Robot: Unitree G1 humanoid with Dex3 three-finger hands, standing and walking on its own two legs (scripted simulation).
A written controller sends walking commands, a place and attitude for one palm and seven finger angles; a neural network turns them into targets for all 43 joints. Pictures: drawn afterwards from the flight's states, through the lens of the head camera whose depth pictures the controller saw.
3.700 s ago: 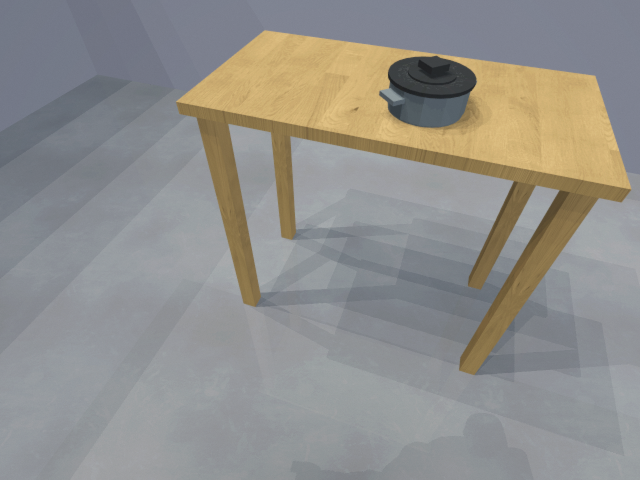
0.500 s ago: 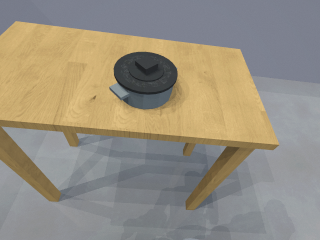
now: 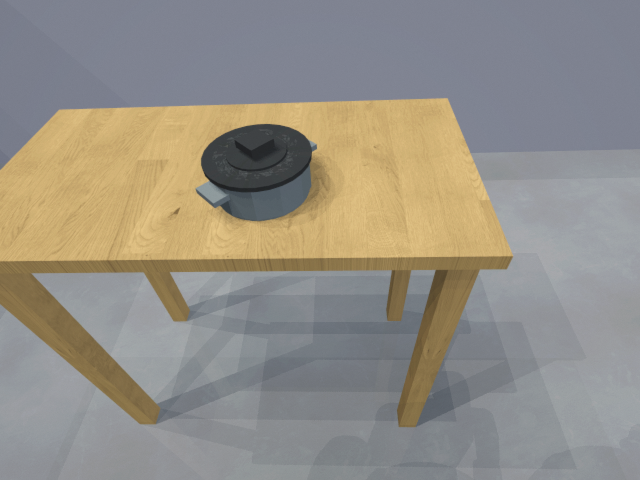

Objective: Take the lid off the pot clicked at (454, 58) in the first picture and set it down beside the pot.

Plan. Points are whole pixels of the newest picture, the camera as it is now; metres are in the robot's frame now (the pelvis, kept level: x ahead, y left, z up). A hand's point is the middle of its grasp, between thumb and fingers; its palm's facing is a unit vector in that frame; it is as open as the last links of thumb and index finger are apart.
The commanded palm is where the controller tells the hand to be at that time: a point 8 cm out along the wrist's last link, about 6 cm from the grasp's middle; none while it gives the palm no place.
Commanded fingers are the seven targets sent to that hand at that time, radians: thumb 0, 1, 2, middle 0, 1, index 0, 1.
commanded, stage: come to a stop and stand still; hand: left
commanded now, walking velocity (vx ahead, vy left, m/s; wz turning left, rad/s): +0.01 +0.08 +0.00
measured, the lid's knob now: (254, 143) +0.57 +0.13 +0.14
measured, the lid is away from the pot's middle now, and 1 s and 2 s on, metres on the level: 0.00 0.00 0.00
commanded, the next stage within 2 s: look again from close up in 1.02 s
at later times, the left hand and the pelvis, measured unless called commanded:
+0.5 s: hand out of the picture +0.03 +0.25 -0.19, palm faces +0.09 -0.97 -0.21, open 7.4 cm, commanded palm none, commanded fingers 0.00 0.90 0.90 -0.20 -0.30 -0.20 -0.30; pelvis +0.02 +0.07 -0.01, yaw +0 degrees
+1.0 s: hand out of the picture +0.06 +0.25 -0.19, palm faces +0.03 -0.98 -0.19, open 7.3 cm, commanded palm none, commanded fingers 0.00 0.90 0.90 -0.20 -0.30 -0.20 -0.30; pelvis +0.04 +0.08 -0.01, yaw +0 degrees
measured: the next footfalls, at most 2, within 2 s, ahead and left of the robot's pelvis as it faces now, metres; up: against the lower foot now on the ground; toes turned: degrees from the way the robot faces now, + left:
left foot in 0.24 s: +0.06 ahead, +0.16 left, +0.00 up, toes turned +3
right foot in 0.54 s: +0.06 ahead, -0.06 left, +0.00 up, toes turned -2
